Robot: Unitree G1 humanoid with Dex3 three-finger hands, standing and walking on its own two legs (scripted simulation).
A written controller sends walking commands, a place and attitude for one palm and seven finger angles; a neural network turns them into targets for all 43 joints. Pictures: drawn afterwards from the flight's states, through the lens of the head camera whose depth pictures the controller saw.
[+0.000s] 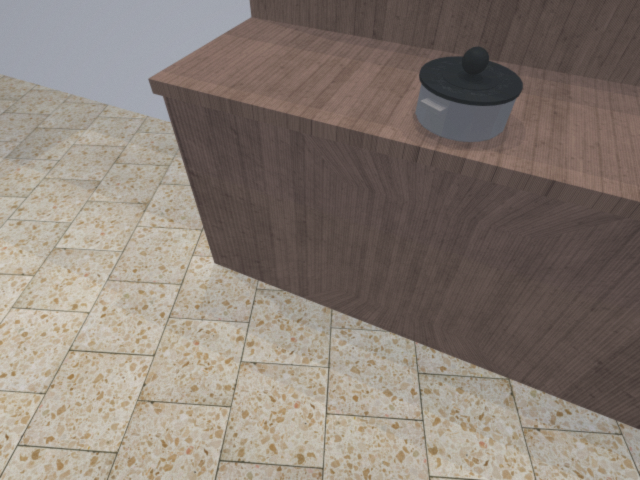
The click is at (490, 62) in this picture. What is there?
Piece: lid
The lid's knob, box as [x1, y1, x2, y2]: [462, 47, 488, 74]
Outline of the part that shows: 481,47 473,47 464,54 462,58 462,66 468,73 473,74 480,72 486,66 488,61 487,52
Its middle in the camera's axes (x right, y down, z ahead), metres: +0.31 -0.36 +0.79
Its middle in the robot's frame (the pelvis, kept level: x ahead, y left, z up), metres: +0.86 -0.26 +0.15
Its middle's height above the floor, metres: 0.92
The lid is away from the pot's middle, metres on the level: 0.00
